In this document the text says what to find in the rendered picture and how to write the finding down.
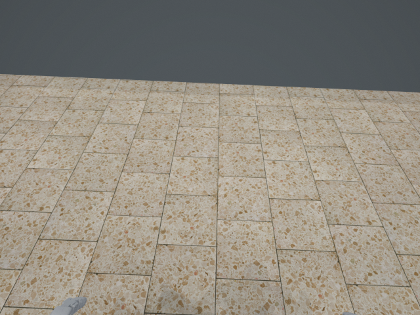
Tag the left robot hand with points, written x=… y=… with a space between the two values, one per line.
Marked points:
x=70 y=306

